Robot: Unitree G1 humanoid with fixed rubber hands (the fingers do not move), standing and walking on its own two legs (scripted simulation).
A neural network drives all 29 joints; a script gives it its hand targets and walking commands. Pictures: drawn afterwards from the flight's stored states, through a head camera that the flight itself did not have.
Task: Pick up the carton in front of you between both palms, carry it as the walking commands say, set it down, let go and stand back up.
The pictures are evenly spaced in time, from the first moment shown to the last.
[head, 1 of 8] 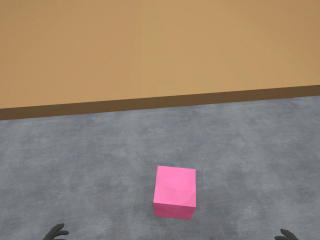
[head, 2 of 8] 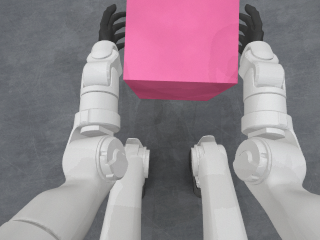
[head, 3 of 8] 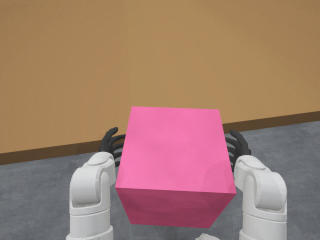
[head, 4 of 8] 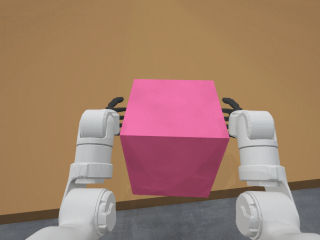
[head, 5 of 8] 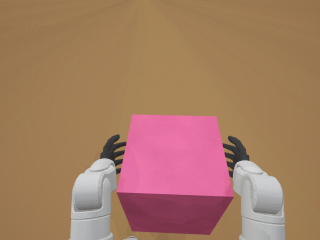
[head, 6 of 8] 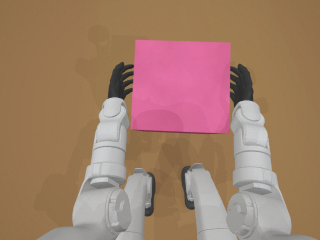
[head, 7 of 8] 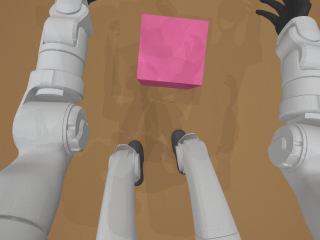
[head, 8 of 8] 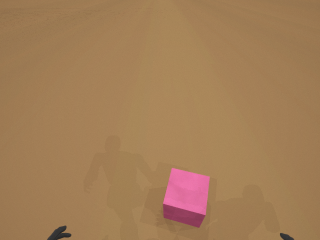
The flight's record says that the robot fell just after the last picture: no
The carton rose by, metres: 0.93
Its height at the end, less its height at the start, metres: +0.14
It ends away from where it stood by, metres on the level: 2.94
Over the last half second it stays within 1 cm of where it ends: yes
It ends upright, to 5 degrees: yes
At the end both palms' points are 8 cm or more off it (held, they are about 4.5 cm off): yes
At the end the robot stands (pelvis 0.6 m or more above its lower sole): yes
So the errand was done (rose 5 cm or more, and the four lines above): yes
